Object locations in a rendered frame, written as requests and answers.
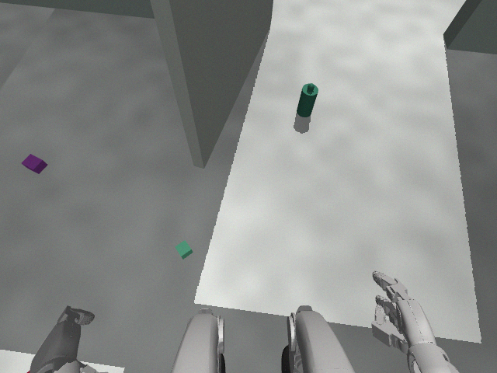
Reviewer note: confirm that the left robot hand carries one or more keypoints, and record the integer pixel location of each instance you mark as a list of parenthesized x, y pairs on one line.
[(63, 339)]

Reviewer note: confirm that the left robot arm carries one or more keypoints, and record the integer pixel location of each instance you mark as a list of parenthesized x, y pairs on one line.
[(60, 365)]

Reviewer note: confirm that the right robot arm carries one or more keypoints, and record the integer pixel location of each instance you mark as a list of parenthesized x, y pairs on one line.
[(429, 358)]

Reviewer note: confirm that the right robot hand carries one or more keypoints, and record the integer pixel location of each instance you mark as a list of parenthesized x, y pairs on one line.
[(408, 324)]

